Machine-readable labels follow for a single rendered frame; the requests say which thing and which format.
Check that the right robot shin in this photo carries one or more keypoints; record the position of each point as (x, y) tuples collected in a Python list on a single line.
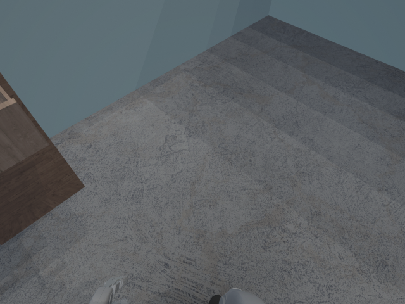
[(233, 289)]

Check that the left robot hand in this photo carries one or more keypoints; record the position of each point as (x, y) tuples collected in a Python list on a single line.
[(104, 295)]

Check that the cabinet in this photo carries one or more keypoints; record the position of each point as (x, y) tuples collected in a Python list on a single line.
[(36, 185)]

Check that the robot right thigh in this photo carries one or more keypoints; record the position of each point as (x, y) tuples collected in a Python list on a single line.
[(240, 297)]

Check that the drawer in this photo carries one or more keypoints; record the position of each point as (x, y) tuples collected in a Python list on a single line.
[(19, 137)]

